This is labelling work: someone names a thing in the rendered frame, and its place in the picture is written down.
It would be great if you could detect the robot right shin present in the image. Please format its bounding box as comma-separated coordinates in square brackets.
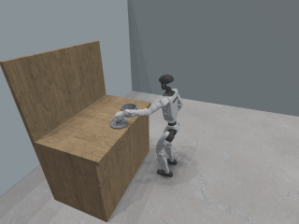
[164, 144, 174, 161]

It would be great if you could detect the robot right thigh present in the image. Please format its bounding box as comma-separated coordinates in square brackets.
[163, 124, 179, 147]

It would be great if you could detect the table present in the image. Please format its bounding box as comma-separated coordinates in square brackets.
[0, 40, 151, 222]

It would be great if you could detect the robot right upper arm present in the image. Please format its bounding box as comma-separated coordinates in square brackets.
[172, 89, 183, 108]

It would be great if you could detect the pot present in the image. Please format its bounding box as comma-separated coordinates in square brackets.
[121, 103, 137, 118]

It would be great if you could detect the robot left upper arm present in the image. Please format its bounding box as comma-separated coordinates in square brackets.
[145, 97, 169, 116]

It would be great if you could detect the lid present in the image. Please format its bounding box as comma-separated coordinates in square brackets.
[109, 118, 129, 129]

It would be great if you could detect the left robot forearm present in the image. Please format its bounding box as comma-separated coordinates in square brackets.
[122, 108, 150, 117]

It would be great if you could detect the robot left hand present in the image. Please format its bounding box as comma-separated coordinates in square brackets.
[112, 111, 126, 124]

